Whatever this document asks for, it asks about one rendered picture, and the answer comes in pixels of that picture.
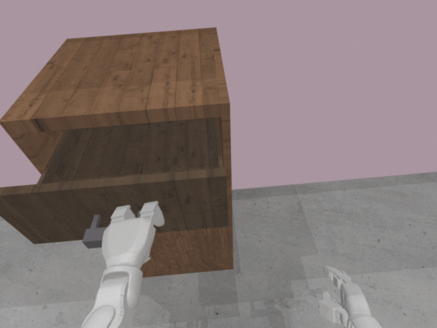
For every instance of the handle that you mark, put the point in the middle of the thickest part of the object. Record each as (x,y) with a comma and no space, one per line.
(93,236)

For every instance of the right robot hand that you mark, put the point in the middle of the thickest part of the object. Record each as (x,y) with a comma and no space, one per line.
(337,309)

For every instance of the left robot hand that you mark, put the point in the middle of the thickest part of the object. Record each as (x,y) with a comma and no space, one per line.
(128,240)

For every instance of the drawer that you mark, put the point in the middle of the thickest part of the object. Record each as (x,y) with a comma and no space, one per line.
(92,171)

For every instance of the right robot forearm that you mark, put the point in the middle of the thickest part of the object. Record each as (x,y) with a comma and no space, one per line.
(361,320)

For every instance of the cabinet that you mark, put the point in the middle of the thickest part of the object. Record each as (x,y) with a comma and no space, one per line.
(133,79)

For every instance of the left robot forearm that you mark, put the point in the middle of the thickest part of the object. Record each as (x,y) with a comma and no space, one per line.
(117,298)

